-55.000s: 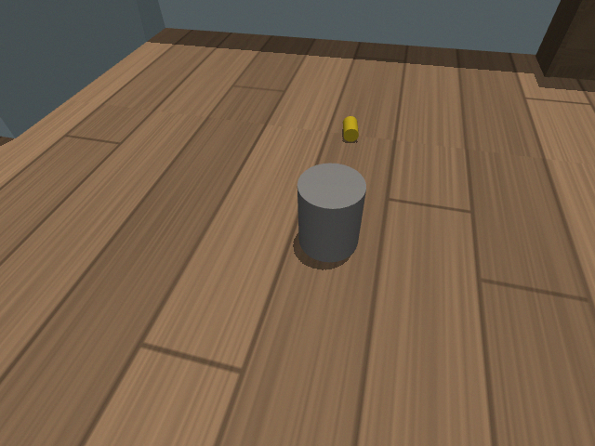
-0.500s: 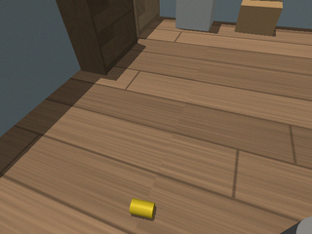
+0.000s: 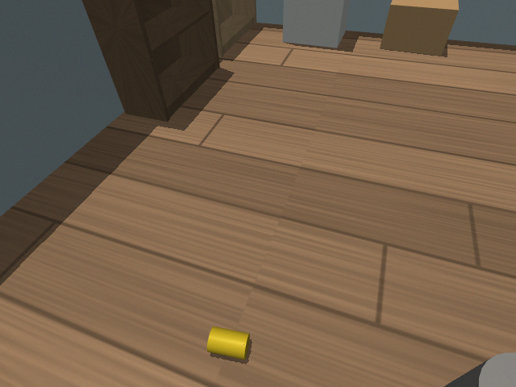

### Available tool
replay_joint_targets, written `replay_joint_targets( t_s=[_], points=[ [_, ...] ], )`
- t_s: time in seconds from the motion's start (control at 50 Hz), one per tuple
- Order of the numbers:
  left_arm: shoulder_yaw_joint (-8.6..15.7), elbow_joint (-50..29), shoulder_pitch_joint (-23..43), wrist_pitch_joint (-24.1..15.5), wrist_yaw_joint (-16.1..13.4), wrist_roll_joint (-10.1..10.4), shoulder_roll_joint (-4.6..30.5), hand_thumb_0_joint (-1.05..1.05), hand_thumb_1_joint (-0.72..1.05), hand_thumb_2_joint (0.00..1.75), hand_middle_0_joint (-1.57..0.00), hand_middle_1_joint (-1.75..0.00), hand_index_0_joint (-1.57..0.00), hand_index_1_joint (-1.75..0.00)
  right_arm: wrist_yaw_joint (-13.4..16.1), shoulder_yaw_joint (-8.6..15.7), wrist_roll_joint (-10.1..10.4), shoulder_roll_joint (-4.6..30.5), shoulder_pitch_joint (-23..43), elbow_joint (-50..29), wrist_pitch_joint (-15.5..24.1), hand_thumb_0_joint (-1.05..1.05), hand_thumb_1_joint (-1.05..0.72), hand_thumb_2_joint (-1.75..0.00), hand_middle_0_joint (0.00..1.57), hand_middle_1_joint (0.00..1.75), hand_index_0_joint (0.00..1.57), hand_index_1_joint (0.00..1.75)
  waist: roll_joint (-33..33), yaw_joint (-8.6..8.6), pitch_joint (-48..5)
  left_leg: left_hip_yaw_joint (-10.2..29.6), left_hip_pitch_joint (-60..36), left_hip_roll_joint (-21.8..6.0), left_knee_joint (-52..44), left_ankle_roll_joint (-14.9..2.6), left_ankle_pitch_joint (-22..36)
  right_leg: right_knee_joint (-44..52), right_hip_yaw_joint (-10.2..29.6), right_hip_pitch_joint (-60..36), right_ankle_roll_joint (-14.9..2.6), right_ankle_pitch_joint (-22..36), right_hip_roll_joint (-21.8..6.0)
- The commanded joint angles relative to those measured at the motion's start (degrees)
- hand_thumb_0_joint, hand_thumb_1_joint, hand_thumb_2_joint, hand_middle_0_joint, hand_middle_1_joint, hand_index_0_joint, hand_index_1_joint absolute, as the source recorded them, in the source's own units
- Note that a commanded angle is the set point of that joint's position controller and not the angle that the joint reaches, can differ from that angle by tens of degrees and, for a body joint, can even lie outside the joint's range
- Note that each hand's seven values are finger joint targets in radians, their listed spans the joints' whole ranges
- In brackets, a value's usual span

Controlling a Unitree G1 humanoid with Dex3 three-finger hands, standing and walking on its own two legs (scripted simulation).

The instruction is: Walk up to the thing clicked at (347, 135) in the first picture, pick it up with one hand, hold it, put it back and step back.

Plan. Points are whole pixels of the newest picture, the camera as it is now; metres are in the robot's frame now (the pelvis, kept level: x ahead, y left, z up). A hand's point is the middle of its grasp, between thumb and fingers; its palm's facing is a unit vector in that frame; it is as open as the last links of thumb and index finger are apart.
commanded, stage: stand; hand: left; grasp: from above
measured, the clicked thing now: (228, 342) +0.44 +0.16 -0.74
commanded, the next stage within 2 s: step back in 1.16 s
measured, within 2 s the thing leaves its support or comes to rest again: neither
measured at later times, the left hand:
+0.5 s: hand out of the picture +0.08 +0.25 -0.16, palm faces +0.02 -0.94 -0.34, open 7.4 cm
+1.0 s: hand out of the picture +0.08 +0.24 -0.15, palm faces +0.01 -0.94 -0.34, open 7.4 cm
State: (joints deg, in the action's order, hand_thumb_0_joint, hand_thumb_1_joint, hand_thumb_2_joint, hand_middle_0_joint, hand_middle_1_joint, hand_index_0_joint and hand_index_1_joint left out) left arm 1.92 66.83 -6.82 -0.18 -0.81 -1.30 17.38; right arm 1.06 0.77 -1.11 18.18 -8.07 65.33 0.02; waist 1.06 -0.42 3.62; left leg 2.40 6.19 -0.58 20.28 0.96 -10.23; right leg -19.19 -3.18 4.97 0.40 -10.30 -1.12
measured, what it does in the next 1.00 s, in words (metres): stands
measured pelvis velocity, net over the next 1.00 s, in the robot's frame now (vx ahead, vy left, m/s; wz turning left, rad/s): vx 0.01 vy -0.01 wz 0.00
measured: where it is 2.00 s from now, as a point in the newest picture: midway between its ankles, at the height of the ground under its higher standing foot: outside the picture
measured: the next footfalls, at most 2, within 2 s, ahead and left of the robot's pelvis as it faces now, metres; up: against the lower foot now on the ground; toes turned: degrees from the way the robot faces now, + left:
left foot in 1.46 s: -0.01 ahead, +0.14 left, +0.00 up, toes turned -1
right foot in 1.92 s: -0.10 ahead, -0.06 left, +0.00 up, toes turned -2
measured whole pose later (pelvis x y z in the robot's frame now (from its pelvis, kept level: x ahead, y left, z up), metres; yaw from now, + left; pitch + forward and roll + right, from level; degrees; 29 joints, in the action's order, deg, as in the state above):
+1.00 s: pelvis +0.01 -0.01 +0.00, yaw +0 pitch -3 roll +0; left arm 1.5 66.3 -6.2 -0.6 -0.1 -0.8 18.6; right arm 0.5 0.0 -0.8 19.3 -6.5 65.0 0.4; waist 1.1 -0.3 3.1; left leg 2.3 5.3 -0.9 18.3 1.4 -10.0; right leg -18.4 -3.1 4.7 0.0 -10.7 -0.9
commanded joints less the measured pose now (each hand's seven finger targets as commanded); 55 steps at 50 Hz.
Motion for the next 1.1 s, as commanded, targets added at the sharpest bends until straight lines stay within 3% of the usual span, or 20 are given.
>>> replay_joint_targets(
  t_s=[0.0,0.06,0.12,0.28,0.66,0.76,0.9,1.08],
  points=[
    [2.1,-3.2,2.1,-1.1,-0.8,0.1,11.8,0.0,0.9,0.9,-0.2,-0.3,-0.2,-0.3,0.5,1.7,-0.1,10.9,2.5,-3.3,1.2,0.0,-0.9,-0.9,0.2,0.3,0.2,0.3,-0.9,-0.25,-2.7,4.8,2.1,-5.6,-4.1,-2.25,4.7,4.4,5.6,-1.0,-0.71,2.5,-6.2],
    [2.0,-3.3,2.6,-1.0,-0.7,0.2,11.9,0.0,0.9,0.9,-0.2,-0.3,-0.2,-0.3,0.5,1.5,-0.1,10.7,2.5,-2.9,1.2,0.0,-0.9,-0.9,0.2,0.3,0.2,0.3,-0.7,-0.12,-2.1,4.7,2.4,-5.5,-4.3,-2.04,4.6,4.3,5.5,-0.6,-0.71,2.2,-6.1],
    [2.0,-3.3,2.2,-1.2,-0.7,0.1,11.6,0.0,0.9,0.9,-0.2,-0.3,-0.2,-0.3,0.5,1.7,0.0,11.3,3.2,-3.3,1.3,0.0,-0.9,-0.9,0.2,0.3,0.2,0.3,-1.3,-0.24,-4.2,4.6,0.2,-6.0,-3.4,-2.32,8.7,3.9,5.2,-1.4,-0.83,6.0,-6.4],
    [2.1,-3.2,2.7,-1.2,-0.6,0.3,12.3,0.0,0.9,0.9,-0.2,-0.3,-0.2,-0.3,0.4,1.5,-0.1,11.2,3.3,-3.0,1.3,0.0,-0.9,-0.9,0.2,0.3,0.2,0.3,-1.2,-0.02,-3.1,4.3,1.3,-6.0,-4.1,-2.32,6.4,4.4,5.5,-1.2,-0.78,4.6,-6.5],
    [2.0,-3.9,2.9,-1.4,-0.4,0.4,12.9,0.0,0.9,0.9,-0.2,-0.3,-0.2,-0.3,0.3,1.6,0.1,12.3,4.3,-3.5,1.5,0.0,-0.9,-0.9,0.2,0.3,0.2,0.3,-1.4,0.05,-4.7,4.0,-0.6,-6.3,-3.7,-2.19,10.2,4.0,5.4,-1.8,-1.11,8.3,-6.8],
    [2.0,-3.8,2.7,-1.4,-0.3,0.4,13.0,0.0,0.9,0.9,-0.2,-0.3,-0.2,-0.3,0.1,1.3,0.1,12.0,4.3,-3.5,1.4,0.0,-0.9,-0.9,0.2,0.3,0.2,0.3,-0.7,-0.11,-3.2,4.4,0.9,-6.1,-4.9,-2.0,6.8,4.4,5.4,-1.1,-0.99,4.7,-6.6],
    [1.9,-4.2,2.9,-1.5,-0.1,0.5,13.2,0.0,0.9,0.9,-0.2,-0.3,-0.2,-0.3,0.1,1.3,0.1,12.6,4.2,-3.7,1.5,0.0,-0.9,-0.9,0.2,0.3,0.2,0.3,-0.9,-0.04,-4.2,4.1,0.2,-6.4,-4.3,-2.15,8.7,4.1,5.7,-1.4,-1.23,7.0,-6.7],
    [1.7,-4.4,2.8,-1.5,0.0,0.5,13.6,0.0,0.9,0.9,-0.2,-0.3,-0.2,-0.3,0.0,1.2,0.1,12.8,3.7,-3.3,1.5,0.0,-0.9,-0.9,0.2,0.3,0.2,0.3,-0.8,0.06,-3.8,4.2,0.4,-6.4,-4.9,-1.81,7.2,4.3,5.9,-1.0,-1.27,5.4,-6.7]
  ],
)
